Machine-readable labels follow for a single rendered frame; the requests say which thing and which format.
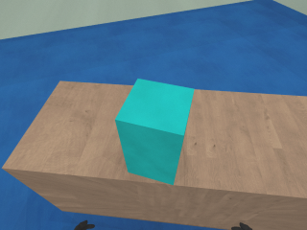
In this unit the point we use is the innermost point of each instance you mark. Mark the carton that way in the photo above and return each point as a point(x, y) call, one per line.
point(151, 125)

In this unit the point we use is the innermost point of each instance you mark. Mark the robot left hand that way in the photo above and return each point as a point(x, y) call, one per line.
point(83, 226)

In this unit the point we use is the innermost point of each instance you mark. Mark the pedestal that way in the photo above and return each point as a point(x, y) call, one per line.
point(243, 159)

